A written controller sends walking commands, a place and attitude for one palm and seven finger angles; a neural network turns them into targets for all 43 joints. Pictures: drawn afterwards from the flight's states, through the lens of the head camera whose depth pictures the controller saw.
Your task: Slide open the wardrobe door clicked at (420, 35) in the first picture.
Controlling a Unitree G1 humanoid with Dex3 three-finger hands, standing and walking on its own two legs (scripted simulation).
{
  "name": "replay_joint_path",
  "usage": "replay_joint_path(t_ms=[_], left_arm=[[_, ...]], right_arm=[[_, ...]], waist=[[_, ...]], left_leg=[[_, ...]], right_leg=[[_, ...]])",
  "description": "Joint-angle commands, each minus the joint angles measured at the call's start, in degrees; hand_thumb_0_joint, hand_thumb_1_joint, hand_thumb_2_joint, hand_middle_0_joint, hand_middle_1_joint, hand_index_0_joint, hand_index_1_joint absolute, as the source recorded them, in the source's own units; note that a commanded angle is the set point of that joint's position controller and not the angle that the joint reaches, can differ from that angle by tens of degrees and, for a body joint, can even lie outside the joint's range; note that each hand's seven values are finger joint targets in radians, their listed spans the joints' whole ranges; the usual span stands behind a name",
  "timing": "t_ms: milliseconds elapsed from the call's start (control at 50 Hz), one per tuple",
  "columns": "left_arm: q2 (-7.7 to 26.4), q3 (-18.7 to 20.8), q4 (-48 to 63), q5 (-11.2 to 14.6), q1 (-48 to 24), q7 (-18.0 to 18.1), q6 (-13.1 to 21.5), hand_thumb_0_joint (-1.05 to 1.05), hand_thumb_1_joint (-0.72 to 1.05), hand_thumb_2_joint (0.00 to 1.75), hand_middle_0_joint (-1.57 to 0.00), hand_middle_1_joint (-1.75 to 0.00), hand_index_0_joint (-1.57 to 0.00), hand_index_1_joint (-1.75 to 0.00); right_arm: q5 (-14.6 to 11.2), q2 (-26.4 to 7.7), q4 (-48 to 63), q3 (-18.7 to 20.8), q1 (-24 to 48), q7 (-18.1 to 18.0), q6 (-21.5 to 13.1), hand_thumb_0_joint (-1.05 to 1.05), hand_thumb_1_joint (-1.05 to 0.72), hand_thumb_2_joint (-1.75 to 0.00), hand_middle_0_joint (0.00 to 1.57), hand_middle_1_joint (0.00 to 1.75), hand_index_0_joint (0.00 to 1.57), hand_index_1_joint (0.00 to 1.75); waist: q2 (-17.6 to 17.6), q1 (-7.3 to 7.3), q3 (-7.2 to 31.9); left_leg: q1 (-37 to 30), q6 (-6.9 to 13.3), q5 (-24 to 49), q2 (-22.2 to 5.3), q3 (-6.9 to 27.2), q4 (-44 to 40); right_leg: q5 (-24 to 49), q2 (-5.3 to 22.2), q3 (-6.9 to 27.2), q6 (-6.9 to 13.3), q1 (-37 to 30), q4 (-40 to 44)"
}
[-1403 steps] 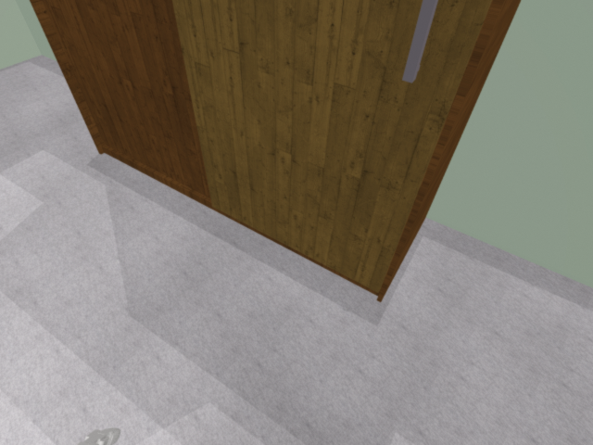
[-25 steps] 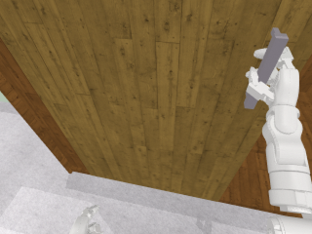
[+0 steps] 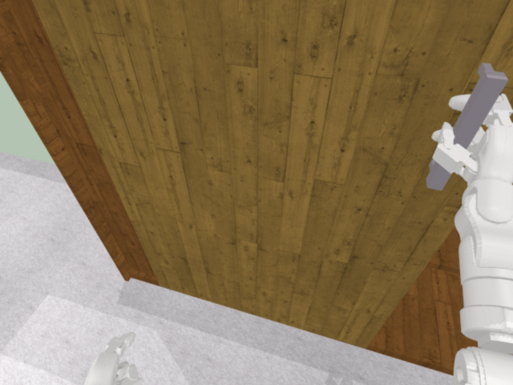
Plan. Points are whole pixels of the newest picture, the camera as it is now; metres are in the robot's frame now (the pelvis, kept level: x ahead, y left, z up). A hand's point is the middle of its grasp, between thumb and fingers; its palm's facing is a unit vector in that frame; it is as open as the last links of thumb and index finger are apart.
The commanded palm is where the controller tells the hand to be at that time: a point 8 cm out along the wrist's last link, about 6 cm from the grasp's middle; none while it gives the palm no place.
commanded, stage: stop walking and hold the door there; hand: right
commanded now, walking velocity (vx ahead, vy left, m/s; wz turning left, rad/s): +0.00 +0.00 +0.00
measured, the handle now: (458, 130) +0.44 -0.27 +0.22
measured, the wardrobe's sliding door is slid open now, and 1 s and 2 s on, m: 0.65 0.64 0.64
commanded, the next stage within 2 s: loosen the grip on the handle in 0.48 s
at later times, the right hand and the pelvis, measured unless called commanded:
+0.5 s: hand (443, 148) +0.40 -0.24 +0.21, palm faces +0.40 +0.90 -0.15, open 6.2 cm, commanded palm +0.36 -0.28 +0.19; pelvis +0.02 +0.02 -0.01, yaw +0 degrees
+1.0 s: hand (445, 148) +0.40 -0.24 +0.21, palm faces +0.39 +0.91 -0.17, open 13.1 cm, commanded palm +0.35 -0.29 +0.20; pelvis -0.03 +0.03 -0.02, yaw -2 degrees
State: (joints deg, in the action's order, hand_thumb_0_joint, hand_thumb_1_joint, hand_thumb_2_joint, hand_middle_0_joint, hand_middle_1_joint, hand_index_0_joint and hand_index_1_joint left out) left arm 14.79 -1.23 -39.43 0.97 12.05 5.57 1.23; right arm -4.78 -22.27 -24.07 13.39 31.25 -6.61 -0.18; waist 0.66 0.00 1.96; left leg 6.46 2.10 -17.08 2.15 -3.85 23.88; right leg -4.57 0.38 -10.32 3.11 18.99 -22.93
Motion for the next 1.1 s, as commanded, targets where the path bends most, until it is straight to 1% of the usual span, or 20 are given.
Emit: replay_joint_path(t_ms=[0, 120, 220, 360, 540, 560, 580, 600, 620, 640, 700, 720, 740, 800, 840, 940, 960, 980, 1020, 1080], left_arm=[[7.57, 2.43, 7.56, 0.14, -6.55, 0.71, 2.38, 0.00, 0.90, 0.90, -0.20, -0.30, -0.20, -0.30], [8.92, 2.61, 6.88, 1.16, -6.32, 0.84, 2.29, 0.00, 0.90, 0.90, -0.20, -0.30, -0.20, -0.30], [8.63, 2.38, 6.70, 0.86, -6.17, 0.86, 2.26, 0.00, 0.90, 0.90, -0.20, -0.30, -0.20, -0.30], [8.32, 2.12, 7.54, 1.82, -6.08, 0.90, 1.93, 0.00, 0.90, 0.90, -0.20, -0.30, -0.20, -0.30], [8.29, 1.89, 8.12, 1.71, -7.15, 0.84, 1.51, 0.00, 0.90, 0.90, -0.20, -0.30, -0.20, -0.30], [10.70, 6.41, 9.13, 1.66, -1.61, -1.42, 3.21, 0.00, 0.90, 0.90, -0.20, -0.30, -0.20, -0.30], [8.09, 4.17, 5.22, -1.45, -3.76, -2.17, 6.37, 0.00, 0.90, 0.90, -0.20, -0.30, -0.20, -0.30], [9.40, 5.42, 6.87, 2.17, -0.90, -2.04, 6.50, 0.00, 0.90, 0.90, -0.20, -0.30, -0.20, -0.30], [8.31, 5.38, 7.98, 1.80, -1.12, -2.11, 7.29, 0.00, 0.90, 0.90, -0.20, -0.30, -0.20, -0.30], [9.78, 5.57, 6.96, 1.46, -0.58, -1.75, 7.09, 0.00, 0.90, 0.90, -0.20, -0.30, -0.20, -0.30], [8.30, 3.46, 7.69, 1.49, -2.54, -1.50, 7.38, 0.00, 0.90, 0.90, -0.20, -0.30, -0.20, -0.30], [8.37, 3.29, 7.87, 1.22, -1.89, -1.50, 7.55, 0.00, 0.90, 0.90, -0.20, -0.30, -0.20, -0.30], [9.14, 3.07, 7.51, 1.26, -1.81, -1.65, 7.57, 0.00, 0.90, 0.90, -0.20, -0.30, -0.20, -0.30], [9.33, 2.70, 6.73, 1.11, -1.32, -1.76, 7.67, 0.00, 0.90, 0.90, -0.20, -0.30, -0.20, -0.30], [9.55, 2.72, 6.19, 0.91, -0.65, -1.52, 7.90, 0.00, 0.90, 0.90, -0.20, -0.30, -0.20, -0.30], [9.20, 2.61, 5.23, 1.16, 1.26, -1.24, 9.09, 0.00, 0.90, 0.90, -0.20, -0.30, -0.20, -0.30], [10.03, 3.21, 5.02, 1.01, 2.01, -0.90, 8.80, 0.00, 0.90, 0.90, -0.20, -0.30, -0.20, -0.30], [9.28, 2.20, 6.28, 1.03, 0.49, -0.55, 8.64, 0.00, 0.90, 0.90, -0.20, -0.30, -0.20, -0.30], [8.81, 2.35, 6.18, 1.19, 0.65, -0.17, 8.87, 0.00, 0.90, 0.90, -0.20, -0.30, -0.20, -0.30], [8.78, 2.31, 6.03, 1.44, 0.60, 0.07, 9.50, 0.00, 0.90, 0.90, -0.20, -0.30, -0.20, -0.30]], right_arm=[[1.04, -14.37, 11.11, 2.90, 22.68, 0.24, -4.40, 0.00, -0.90, -0.90, 0.45, 1.40, 0.45, 1.40], [0.67, -14.01, 9.48, 3.23, 19.39, 0.79, -4.12, 0.00, -0.90, -0.90, 0.45, 1.40, 0.45, 1.40], [0.51, -13.15, 10.33, 2.61, 18.20, 0.76, -4.87, 0.00, -0.90, -0.90, 0.45, 1.40, 0.45, 1.40], [0.78, -15.86, 11.00, 5.71, 15.35, 0.66, -4.88, 0.00, -0.90, -0.90, 0.45, 1.40, 0.45, 1.40], [0.45, -13.60, 12.97, 3.67, 15.87, 0.64, -5.01, 0.00, -0.90, -0.90, 0.45, 1.40, 0.45, 1.40], [7.68, -50.80, 5.47, 30.67, 55.28, 0.81, -7.05, 0.00, -0.90, -0.90, 0.45, 1.40, 0.45, 1.40], [7.23, -16.09, -15.14, 7.66, 42.44, 5.71, -0.48, 0.00, -0.78, -0.84, 0.45, 1.40, 0.45, 1.40], [3.96, -17.46, -1.32, 13.16, 34.54, 7.11, -1.14, 0.00, -0.66, -0.78, 0.45, 1.40, 0.45, 1.40], [3.25, -12.97, 3.32, 10.25, 31.28, 8.63, -2.07, 0.00, -0.54, -0.73, 0.45, 1.40, 0.45, 1.40], [1.74, -17.14, 7.52, 13.19, 31.32, 8.45, -2.63, 0.00, -0.42, -0.67, 0.45, 1.40, 0.45, 1.40], [1.98, -10.97, 3.89, 5.14, 31.94, 6.07, -3.68, 0.00, -0.05, -0.49, 0.45, 1.40, 0.45, 1.40], [2.98, -10.33, 2.12, 4.18, 32.16, 5.05, -4.64, 0.00, 0.07, -0.43, 0.45, 1.40, 0.45, 1.40], [3.60, -12.52, 1.18, 4.40, 33.58, 4.06, -5.58, 0.00, 0.19, -0.37, 0.45, 1.40, 0.45, 1.40], [4.80, -15.47, -2.23, 4.25, 37.85, 2.94, -9.05, 0.00, 0.55, -0.20, 0.42, 1.37, 0.42, 1.37], [4.89, -18.78, -2.93, 5.73, 40.34, 3.07, -11.26, 0.00, 0.55, -0.20, 0.40, 1.33, 0.40, 1.33], [4.21, -17.03, -5.60, 2.77, 42.84, 4.28, -12.20, 0.00, 0.55, -0.20, 0.33, 1.25, 0.33, 1.25], [4.29, -28.69, -5.44, 13.27, 37.05, 4.25, -11.81, 0.00, 0.55, -0.20, 0.32, 1.23, 0.32, 1.23], [3.38, -25.54, -3.32, 9.58, 37.54, 5.00, -11.52, 0.00, 0.55, -0.20, 0.30, 1.22, 0.30, 1.22], [1.08, -24.32, -2.05, 10.34, 36.07, 5.25, -11.60, 0.00, 0.55, -0.20, 0.28, 1.18, 0.28, 1.18], [-0.10, -21.48, 1.11, 8.96, 33.12, 5.20, -10.86, 0.00, 0.55, -0.20, 0.25, 1.15, 0.25, 1.15]], waist=[[-2.75, 0.26, 11.25], [1.06, 0.40, 12.29], [2.59, 0.47, 10.51], [-2.47, 0.99, 13.73], [1.88, 0.79, 11.18], [-8.43, 0.78, -6.28], [-9.94, -4.56, 9.07], [-3.22, -2.01, 19.84], [10.21, 0.81, 26.28], [14.88, 1.70, 27.73], [2.80, -1.33, 13.25], [-2.46, -1.99, 11.66], [-3.96, -2.41, 10.95], [-2.51, -2.85, 10.95], [0.27, -2.42, 13.45], [4.95, -2.76, 14.35], [4.56, 0.20, 17.01], [4.77, -0.43, 16.22], [1.05, -0.22, 14.58], [2.81, -0.67, 11.95]], left_leg=[[7.30, 3.44, 0.15, -12.36, 10.68, -7.95], [7.95, -1.45, 6.67, -8.54, 6.93, -2.80], [8.09, -1.32, -0.83, -7.22, 7.32, -4.21], [5.26, -4.57, 20.42, -9.57, 7.79, -2.12], [7.85, -4.38, 9.62, -7.84, 7.64, -2.43], [19.05, -5.68, 20.06, -7.95, 11.07, -7.08], [12.66, 1.16, 34.98, -2.26, 0.99, 5.54], [13.61, 0.06, 31.39, -0.53, 0.47, 6.74], [13.26, 0.28, 27.21, -1.29, 1.17, 6.17], [18.21, 0.25, 14.35, -0.99, 1.67, 2.78], [21.04, -0.46, 4.46, -0.74, 2.31, -0.63], [20.57, -0.53, 3.97, -0.87, 2.25, -1.08], [21.69, -0.94, 0.94, -0.89, 2.77, -0.78], [23.81, -0.89, -7.15, -0.87, 3.34, 0.74], [22.69, -0.68, -8.03, -1.07, 4.66, 0.85], [24.75, -0.28, -10.67, -0.91, 5.36, 1.85], [21.20, -0.09, -11.63, -1.16, 6.23, 1.33], [19.69, -0.27, -10.87, -1.33, 6.68, 1.31], [18.80, -0.60, -11.19, -1.51, 7.23, 0.18], [21.55, -0.66, -9.74, -0.78, 6.34, 0.72]], right_leg=[[-3.85, 8.10, 11.76, -4.31, -11.67, -3.49], [8.34, 10.99, 15.31, -1.08, -14.56, -3.83], [-0.59, 11.81, 17.38, -0.81, -12.59, -0.13], [13.78, 9.87, 12.26, -0.27, -14.40, -7.64], [7.69, 11.04, 15.21, 0.43, -13.45, -5.26], [1.94, 6.00, 10.84, 1.02, -5.27, -8.05], [17.49, 1.61, 8.99, -0.85, -11.64, -3.87], [27.19, 1.72, 10.79, -0.74, -22.21, -6.19], [34.25, 2.13, 11.01, -2.99, -28.89, -7.15], [28.85, 3.32, 14.15, -4.21, -35.17, -6.32], [-1.15, 2.07, 13.12, -1.31, -22.64, -3.00], [-3.29, 2.01, 13.32, -0.46, -19.83, -3.19], [-7.24, 1.92, 13.28, -0.33, -17.53, -2.70], [-15.47, 1.46, 14.13, -0.78, -14.33, -2.24], [-15.31, 0.86, 13.36, -0.74, -13.06, -3.72], [-19.02, 0.38, 14.25, -1.09, -11.31, -6.22], [-17.84, 0.83, 13.97, -1.10, -10.36, -6.25], [-16.90, 0.34, 13.11, -0.81, -8.55, -6.20], [-16.04, 0.73, 12.98, -0.48, -6.73, -6.80], [-16.12, 0.87, 13.27, -0.31, -8.82, -6.44]])
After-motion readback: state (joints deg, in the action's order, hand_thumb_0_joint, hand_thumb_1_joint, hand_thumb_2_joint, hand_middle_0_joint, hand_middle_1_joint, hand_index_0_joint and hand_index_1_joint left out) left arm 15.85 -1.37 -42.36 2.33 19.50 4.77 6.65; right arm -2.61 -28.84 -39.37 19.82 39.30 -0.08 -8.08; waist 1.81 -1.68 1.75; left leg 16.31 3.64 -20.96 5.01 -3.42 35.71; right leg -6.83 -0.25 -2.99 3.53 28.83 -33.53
